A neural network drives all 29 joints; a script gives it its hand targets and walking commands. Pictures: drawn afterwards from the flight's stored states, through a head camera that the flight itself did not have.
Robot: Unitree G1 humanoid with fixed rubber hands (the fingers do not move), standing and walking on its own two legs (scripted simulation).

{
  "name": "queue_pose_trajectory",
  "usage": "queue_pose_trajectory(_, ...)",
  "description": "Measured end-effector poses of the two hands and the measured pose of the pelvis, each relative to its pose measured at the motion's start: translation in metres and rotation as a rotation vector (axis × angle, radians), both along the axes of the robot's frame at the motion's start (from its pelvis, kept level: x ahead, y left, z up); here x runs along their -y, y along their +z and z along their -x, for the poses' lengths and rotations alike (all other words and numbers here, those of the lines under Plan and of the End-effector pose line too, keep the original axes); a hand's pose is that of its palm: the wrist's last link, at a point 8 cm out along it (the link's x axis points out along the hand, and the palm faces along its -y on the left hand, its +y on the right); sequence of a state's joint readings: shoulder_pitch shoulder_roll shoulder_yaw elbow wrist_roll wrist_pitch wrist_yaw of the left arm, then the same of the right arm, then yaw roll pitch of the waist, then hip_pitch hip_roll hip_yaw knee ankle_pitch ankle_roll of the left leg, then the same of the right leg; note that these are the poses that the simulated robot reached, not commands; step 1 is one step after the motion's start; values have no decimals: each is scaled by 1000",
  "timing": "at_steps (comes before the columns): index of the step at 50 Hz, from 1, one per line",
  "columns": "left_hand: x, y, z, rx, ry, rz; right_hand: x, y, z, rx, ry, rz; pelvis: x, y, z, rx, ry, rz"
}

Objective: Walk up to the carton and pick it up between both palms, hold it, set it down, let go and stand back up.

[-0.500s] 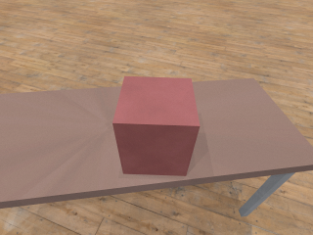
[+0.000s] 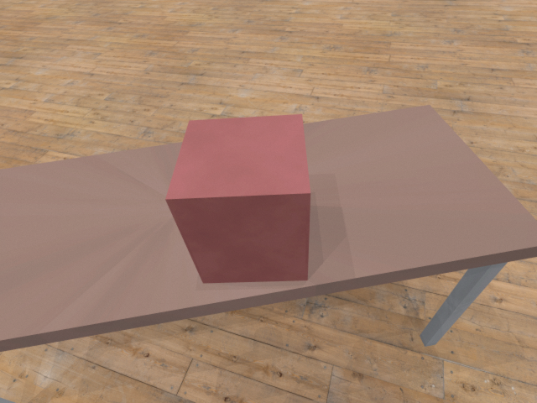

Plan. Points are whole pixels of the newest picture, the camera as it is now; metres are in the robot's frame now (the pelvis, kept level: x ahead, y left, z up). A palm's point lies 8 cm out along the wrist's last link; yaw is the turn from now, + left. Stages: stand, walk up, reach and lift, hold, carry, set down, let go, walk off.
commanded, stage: walk up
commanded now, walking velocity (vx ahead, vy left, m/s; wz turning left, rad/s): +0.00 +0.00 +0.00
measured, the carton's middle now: (250, 202) +0.47 +0.07 +0.01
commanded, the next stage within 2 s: none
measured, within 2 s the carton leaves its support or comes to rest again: neither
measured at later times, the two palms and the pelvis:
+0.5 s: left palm out of the picture -0.03 +0.23 -0.14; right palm out of the picture -0.05 -0.16 -0.15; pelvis -0.01 +0.02 +0.00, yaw -1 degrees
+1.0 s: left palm out of the picture +0.05 +0.35 -0.14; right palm out of the picture -0.06 -0.08 -0.13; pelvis +0.02 +0.11 +0.01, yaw +0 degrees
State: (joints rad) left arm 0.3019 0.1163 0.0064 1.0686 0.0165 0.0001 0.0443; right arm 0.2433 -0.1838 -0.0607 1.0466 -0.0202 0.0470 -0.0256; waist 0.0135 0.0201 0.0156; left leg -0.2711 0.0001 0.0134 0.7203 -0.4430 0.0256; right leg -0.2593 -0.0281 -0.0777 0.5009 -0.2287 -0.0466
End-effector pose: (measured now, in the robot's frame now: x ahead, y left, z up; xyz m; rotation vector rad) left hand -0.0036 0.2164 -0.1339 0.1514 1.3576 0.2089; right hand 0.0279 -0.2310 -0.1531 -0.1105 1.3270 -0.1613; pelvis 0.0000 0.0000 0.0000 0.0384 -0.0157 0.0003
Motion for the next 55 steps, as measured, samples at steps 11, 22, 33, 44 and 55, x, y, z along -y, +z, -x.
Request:
queue_pose_trajectory(11, 1, -11, 6, -15, 2, 65, -28, 6, 47, -78, -23, -14, -6, 2, 6, 8, -4, 43)
queue_pose_trajectory(22, -12, -6, 24, -69, 5, 57, -64, 3, 78, -137, -34, -80, -19, 5, 8, 19, -12, 32)
queue_pose_trajectory(33, -61, 1, 40, -56, 77, -37, -49, 3, 66, -161, 37, 5, -49, 2, 20, -16, 10, 14)
queue_pose_trajectory(44, -136, -22, 6, -36, 0, 17, -106, 12, 63, -12, -68, 61, -107, -6, 5, -2, -12, 54)
queue_pose_trajectory(55, -121, -12, -72, 48, -55, 29, -158, 3, 75, -184, -69, -71, -111, -5, -33, -1, -18, 17)
